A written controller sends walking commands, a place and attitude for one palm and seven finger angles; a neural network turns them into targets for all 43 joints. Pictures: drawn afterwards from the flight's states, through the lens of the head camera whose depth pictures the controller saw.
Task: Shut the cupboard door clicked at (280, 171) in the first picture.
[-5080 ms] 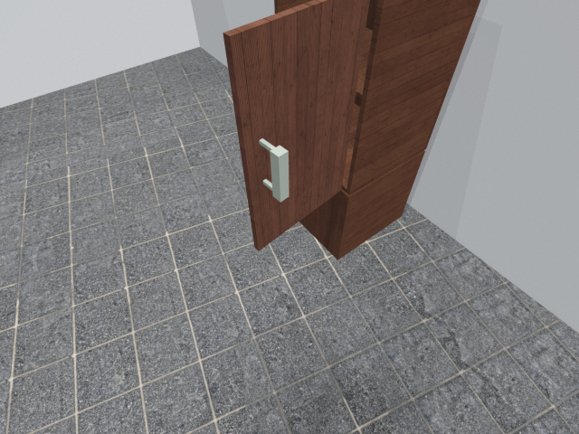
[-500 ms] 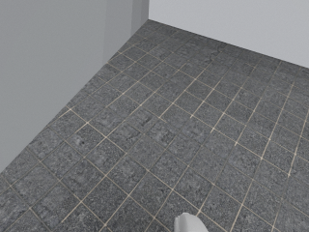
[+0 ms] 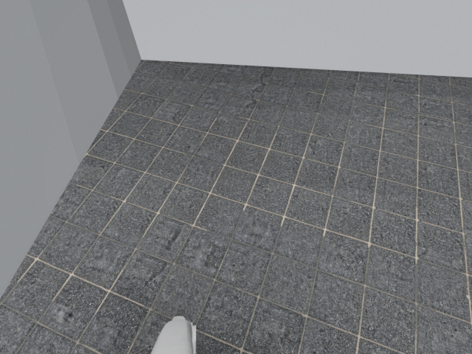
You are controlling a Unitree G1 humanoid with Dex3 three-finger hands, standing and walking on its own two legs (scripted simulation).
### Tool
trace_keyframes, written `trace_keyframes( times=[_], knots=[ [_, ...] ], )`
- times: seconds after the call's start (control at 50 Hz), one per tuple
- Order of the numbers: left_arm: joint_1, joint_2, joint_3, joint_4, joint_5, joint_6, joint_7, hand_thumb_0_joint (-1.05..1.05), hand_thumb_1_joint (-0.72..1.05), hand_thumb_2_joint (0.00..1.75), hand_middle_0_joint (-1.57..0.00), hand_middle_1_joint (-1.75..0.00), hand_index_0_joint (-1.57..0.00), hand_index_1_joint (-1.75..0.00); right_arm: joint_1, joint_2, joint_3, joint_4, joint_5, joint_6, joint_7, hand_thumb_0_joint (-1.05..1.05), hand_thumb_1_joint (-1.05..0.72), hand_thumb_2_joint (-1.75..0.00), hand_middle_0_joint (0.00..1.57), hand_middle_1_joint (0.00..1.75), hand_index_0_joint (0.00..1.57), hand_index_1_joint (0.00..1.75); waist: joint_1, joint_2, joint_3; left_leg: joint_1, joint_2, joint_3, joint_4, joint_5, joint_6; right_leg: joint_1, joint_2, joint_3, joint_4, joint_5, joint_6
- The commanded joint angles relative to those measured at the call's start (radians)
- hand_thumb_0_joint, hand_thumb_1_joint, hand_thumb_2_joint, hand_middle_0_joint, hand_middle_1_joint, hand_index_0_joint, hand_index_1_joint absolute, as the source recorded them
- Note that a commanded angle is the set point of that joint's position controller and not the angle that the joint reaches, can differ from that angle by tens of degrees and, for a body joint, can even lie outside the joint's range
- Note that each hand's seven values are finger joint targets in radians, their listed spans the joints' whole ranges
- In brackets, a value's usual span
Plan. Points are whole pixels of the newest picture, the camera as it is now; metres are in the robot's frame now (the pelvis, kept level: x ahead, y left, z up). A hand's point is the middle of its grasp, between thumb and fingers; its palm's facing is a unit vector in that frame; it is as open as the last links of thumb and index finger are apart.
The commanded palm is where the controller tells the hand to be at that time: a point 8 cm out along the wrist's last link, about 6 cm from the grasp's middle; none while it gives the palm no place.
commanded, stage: walk around to get in front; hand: left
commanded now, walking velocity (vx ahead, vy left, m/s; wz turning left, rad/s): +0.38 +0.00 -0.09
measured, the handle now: out of the picture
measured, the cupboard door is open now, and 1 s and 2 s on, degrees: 96 96 96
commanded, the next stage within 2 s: walk to a spot facing it in 0.06 s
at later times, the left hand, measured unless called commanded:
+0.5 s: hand (156, 286) +0.27 +0.20 -0.19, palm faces +0.11 -0.98 -0.17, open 7.3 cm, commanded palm none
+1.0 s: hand (188, 223) +0.41 +0.14 -0.14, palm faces +0.30 -0.91 -0.27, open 7.4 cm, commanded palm none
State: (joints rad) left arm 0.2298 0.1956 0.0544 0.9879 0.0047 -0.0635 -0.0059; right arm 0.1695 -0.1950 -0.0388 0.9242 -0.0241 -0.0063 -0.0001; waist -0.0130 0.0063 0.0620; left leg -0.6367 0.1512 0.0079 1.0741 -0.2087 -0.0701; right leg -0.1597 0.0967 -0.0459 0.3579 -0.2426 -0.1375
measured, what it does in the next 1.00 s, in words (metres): walks ahead, turning left: left foot, then right foot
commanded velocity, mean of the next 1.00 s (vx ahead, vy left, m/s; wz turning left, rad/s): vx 0.04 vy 0.00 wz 0.51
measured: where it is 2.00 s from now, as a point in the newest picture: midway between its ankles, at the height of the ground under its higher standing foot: (273, 301)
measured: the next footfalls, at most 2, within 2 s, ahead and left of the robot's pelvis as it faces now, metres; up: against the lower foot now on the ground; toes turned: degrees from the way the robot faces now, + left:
left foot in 0.30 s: +0.30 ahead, +0.09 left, +0.00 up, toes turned +5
right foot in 0.82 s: +0.38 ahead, -0.15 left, +0.00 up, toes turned +13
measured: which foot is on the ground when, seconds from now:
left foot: up 0.00-0.28, down 0.30-0.82, up 0.84-1.00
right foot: down 0.00-0.30, up 0.32-0.80, down 0.82-1.00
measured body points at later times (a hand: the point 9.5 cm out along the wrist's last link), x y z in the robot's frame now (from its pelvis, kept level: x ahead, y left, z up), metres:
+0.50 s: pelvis +0.25 +0.03 -0.01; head +0.30 +0.05 +0.44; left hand +0.27 +0.25 -0.17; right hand +0.28 -0.21 -0.15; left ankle +0.26 +0.09 -0.74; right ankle +0.21 -0.15 -0.65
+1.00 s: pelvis +0.34 -0.07 +0.00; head +0.40 -0.09 +0.44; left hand +0.39 +0.19 -0.12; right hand +0.46 -0.32 -0.17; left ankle +0.24 +0.06 -0.64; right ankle +0.34 -0.15 -0.74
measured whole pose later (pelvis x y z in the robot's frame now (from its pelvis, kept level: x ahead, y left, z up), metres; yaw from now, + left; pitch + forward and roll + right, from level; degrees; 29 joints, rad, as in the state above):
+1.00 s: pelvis +0.34 -0.07 +0.00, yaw +22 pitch +2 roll +3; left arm 0.09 0.16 0.01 0.89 0.01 0.00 0.03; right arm 0.21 -0.27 -0.08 0.97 -0.01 0.08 0.00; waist -0.07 0.02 0.08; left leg -0.52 0.02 0.02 1.18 -0.44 -0.08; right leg -0.22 -0.07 -0.13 0.49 -0.30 -0.04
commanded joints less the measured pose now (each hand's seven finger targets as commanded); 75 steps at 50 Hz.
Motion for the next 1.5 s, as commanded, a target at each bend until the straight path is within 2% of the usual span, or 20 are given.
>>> trace_keyframes(
  times=[0.0, 0.14, 0.22, 0.24, 0.26, 0.28, 0.3, 0.36, 0.42, 0.66, 0.76, 0.78, 0.8, 0.82, 0.92, 1.22, 1.3, 1.34, 1.36, 1.48],
  knots=[
    [0.166, 0.095, 0.016, 0.015, 0.003, -0.035, 0.008, 0.00, 0.90, 0.90, -0.20, -0.30, -0.20, -0.30, -0.001, -0.060, -0.019, -0.035, 0.004, -0.014, 0.006, 0.00, -0.90, -0.90, 0.20, 0.30, 0.20, 0.30, 0.032, -0.113, -0.064, -0.099, -0.025, 0.019, -0.058, 0.052, 0.001, 0.197, -0.259, 0.183, -0.083, 0.650, 0.038],
    [0.281, 0.090, -0.004, 0.076, 0.009, -0.037, 0.035, 0.00, 0.90, 0.90, -0.20, -0.30, -0.20, -0.30, -0.193, -0.046, -0.002, -0.070, 0.011, -0.030, 0.018, 0.00, -0.90, -0.90, 0.20, 0.30, 0.20, 0.30, 0.065, -0.129, 0.006, -0.096, -0.100, 0.101, -0.279, 0.011, 0.038, 0.331, -0.274, 0.183, -0.046, 0.989, 0.046],
    [0.244, 0.128, -0.003, 0.093, 0.007, -0.046, 0.050, 0.00, 0.90, 0.90, -0.20, -0.30, -0.20, -0.30, 0.009, -0.055, 0.004, 0.024, 0.015, -0.044, -0.005, 0.00, -0.90, -0.90, 0.20, 0.30, 0.20, 0.30, -0.044, -0.143, -0.082, 0.271, -0.251, 0.201, -0.503, 0.066, 0.108, 0.299, -0.237, 0.068, 0.173, 1.395, 0.124],
    [0.221, 0.134, -0.005, 0.094, -0.001, -0.043, 0.053, 0.00, 0.90, 0.90, -0.20, -0.30, -0.20, -0.30, 0.135, -0.090, -0.004, 0.070, 0.011, -0.043, -0.011, 0.00, -0.90, -0.90, 0.20, 0.30, 0.20, 0.30, -0.102, -0.131, -0.141, 0.477, -0.208, 0.147, -0.572, 0.227, 0.139, 0.190, -0.239, 0.051, 0.339, 1.283, 0.155],
    [0.210, 0.113, -0.008, 0.081, -0.015, -0.043, 0.050, 0.00, 0.90, 0.90, -0.20, -0.30, -0.20, -0.30, 0.273, -0.155, -0.022, 0.104, -0.001, -0.042, -0.018, 0.00, -0.90, -0.90, 0.20, 0.30, 0.20, 0.30, -0.151, -0.055, -0.247, 0.761, -0.020, -0.048, -0.504, 0.632, 0.230, -0.044, -0.184, 0.011, 0.601, 0.884, 0.187],
    [0.240, 0.049, -0.026, 0.057, -0.035, -0.046, 0.047, 0.00, 0.90, 0.90, -0.20, -0.30, -0.20, -0.30, 0.375, -0.219, -0.033, 0.120, -0.007, -0.042, -0.025, 0.00, -0.90, -0.90, 0.20, 0.30, 0.20, 0.30, -0.145, 0.154, -0.364, 0.944, 0.279, -0.398, -0.506, 1.159, 0.406, -0.287, -0.053, 0.009, 1.002, -0.186, 0.186],
    [0.215, 0.071, -0.021, 0.028, -0.028, -0.027, 0.058, 0.00, 0.90, 0.90, -0.20, -0.30, -0.20, -0.30, 0.317, -0.198, -0.020, 0.101, 0.017, -0.025, -0.023, 0.00, -0.90, -0.90, 0.20, 0.30, 0.20, 0.30, -0.090, 0.085, -0.321, 0.811, 0.296, -0.416, -0.570, 1.196, 0.431, -0.290, -0.080, 0.128, 1.054, -0.302, 0.141],
    [0.119, 0.034, -0.005, 0.007, 0.013, 0.017, 0.040, 0.00, 0.90, 0.90, -0.20, -0.30, -0.20, -0.30, 0.186, -0.111, 0.003, 0.076, 0.011, -0.044, -0.045, 0.00, -0.90, -0.90, 0.20, 0.30, 0.20, 0.30, -0.012, 0.071, 0.003, 0.421, 0.179, -0.281, -0.717, 0.861, 0.327, -0.356, -0.149, 0.102, 0.988, -0.184, 0.185],
    [0.163, 0.020, 0.007, 0.009, 0.015, 0.054, 0.030, 0.00, 0.90, 0.90, -0.20, -0.30, -0.20, -0.30, 0.125, -0.131, 0.000, 0.065, 0.012, -0.045, -0.042, 0.00, -0.90, -0.90, 0.20, 0.30, 0.20, 0.30, 0.052, 0.046, -0.099, 0.398, 0.091, -0.123, -0.701, 0.837, 0.244, -0.294, -0.151, 0.065, 0.854, -0.122, 0.206],
    [-0.205, 0.070, 0.009, -0.139, 0.005, 0.070, 0.024, 0.00, 0.90, 0.90, -0.20, -0.30, -0.20, -0.30, 0.237, -0.171, -0.047, 0.070, 0.000, -0.004, -0.030, 0.00, -0.90, -0.90, 0.20, 0.30, 0.20, 0.30, -0.033, 0.176, -0.107, 0.495, 0.033, -0.279, -0.639, 0.746, 0.214, -0.348, -0.110, 0.031, 0.513, -0.113, 0.227],
    [-0.105, 0.113, 0.015, -0.138, -0.006, 0.048, 0.028, 0.00, 0.90, 0.90, -0.20, -0.30, -0.20, -0.30, 0.161, -0.193, -0.067, 0.026, 0.011, 0.013, -0.031, 0.00, -0.90, -0.90, 0.20, 0.30, 0.20, 0.30, 0.024, 0.153, -0.155, 0.401, -0.006, -0.327, -0.526, 0.538, 0.152, -0.016, -0.104, 0.056, 0.078, 0.074, 0.198],
    [-0.053, 0.170, 0.028, -0.122, 0.000, 0.038, 0.035, 0.00, 0.90, 0.90, -0.20, -0.30, -0.20, -0.30, 0.163, -0.160, -0.064, 0.014, 0.022, 0.010, -0.023, 0.00, -0.90, -0.90, 0.20, 0.30, 0.20, 0.30, 0.042, 0.028, -0.197, 0.217, -0.053, -0.274, -0.459, 0.287, 0.095, 0.232, -0.227, 0.139, 0.022, 0.292, 0.171],
    [0.005, 0.272, 0.049, -0.116, 0.013, 0.032, 0.049, 0.00, 0.90, 0.90, -0.20, -0.30, -0.20, -0.30, 0.176, -0.093, -0.054, -0.009, 0.028, 0.007, -0.020, 0.00, -0.90, -0.90, 0.20, 0.30, 0.20, 0.30, 0.063, -0.295, -0.256, 0.011, -0.199, -0.084, -0.206, -0.348, 0.015, 0.414, -0.537, 0.406, 0.041, 0.640, 0.060],
    [0.034, 0.268, 0.040, -0.112, 0.011, 0.040, 0.051, 0.00, 0.90, 0.90, -0.20, -0.30, -0.20, -0.30, 0.161, -0.144, -0.064, -0.022, 0.018, 0.016, -0.023, 0.00, -0.90, -0.90, 0.20, 0.30, 0.20, 0.30, 0.067, -0.263, -0.257, 0.047, -0.181, -0.047, 0.024, -0.509, 0.011, 0.275, -0.641, 0.390, 0.058, 0.794, -0.042],
    [-0.087, 0.138, 0.005, -0.147, 0.003, 0.044, 0.049, 0.00, 0.90, 0.90, -0.20, -0.30, -0.20, -0.30, 0.088, -0.104, -0.050, -0.002, 0.012, 0.066, 0.011, 0.00, -0.90, -0.90, 0.20, 0.30, 0.20, 0.30, -0.017, -0.205, -0.084, 0.054, -0.102, -0.003, 0.161, -0.214, -0.013, 0.063, -0.397, 0.014, 0.026, 0.725, 0.060],
    [0.075, 0.199, 0.029, -0.112, 0.025, 0.044, 0.042, 0.00, 0.90, 0.90, -0.20, -0.30, -0.20, -0.30, -0.144, -0.103, -0.026, -0.108, 0.012, 0.064, 0.030, 0.00, -0.90, -0.90, 0.20, 0.30, 0.20, 0.30, 0.048, -0.197, -0.102, 0.164, -0.112, 0.098, -0.296, -0.227, 0.025, 0.170, -0.484, -0.073, 0.088, 0.663, 0.012],
    [0.042, 0.232, 0.042, -0.111, 0.014, 0.044, 0.029, 0.00, 0.90, 0.90, -0.20, -0.30, -0.20, -0.30, -0.011, -0.156, -0.039, -0.091, 0.006, 0.046, 0.026, 0.00, -0.90, -0.90, 0.20, 0.30, 0.20, 0.30, -0.034, -0.133, -0.188, 0.483, -0.136, 0.114, -0.586, -0.013, 0.067, 0.043, -0.459, -0.166, 0.348, 0.619, 0.091],
    [-0.028, 0.144, 0.015, -0.187, 0.002, 0.053, 0.020, 0.00, 0.90, 0.90, -0.20, -0.30, -0.20, -0.30, 0.128, -0.351, -0.088, -0.068, 0.004, 0.036, 0.013, 0.00, -0.90, -0.90, 0.20, 0.30, 0.20, 0.30, -0.111, 0.306, -0.243, 0.789, 0.300, -0.433, -0.666, 0.758, 0.306, -0.456, -0.230, -0.140, 0.788, -0.420, 0.225],
    [-0.068, 0.186, 0.017, -0.206, 0.011, 0.072, 0.029, 0.00, 0.90, 0.90, -0.20, -0.30, -0.20, -0.30, 0.146, -0.349, -0.081, -0.052, 0.013, 0.044, 0.007, 0.00, -0.90, -0.90, 0.20, 0.30, 0.20, 0.30, -0.105, 0.144, -0.241, 0.755, 0.337, -0.372, -0.642, 0.791, 0.361, -0.475, -0.233, 0.005, 0.856, -0.422, 0.211],
    [-0.017, 0.158, 0.030, -0.145, 0.012, 0.097, 0.018, 0.00, 0.90, 0.90, -0.20, -0.30, -0.20, -0.30, -0.026, -0.245, -0.053, -0.087, 0.011, 0.021, -0.015, 0.00, -0.90, -0.90, 0.20, 0.30, 0.20, 0.30, 0.010, 0.133, -0.110, 0.537, 0.083, -0.145, -0.675, 0.608, 0.218, -0.407, -0.206, 0.040, 0.835, -0.159, 0.236]
  ],
)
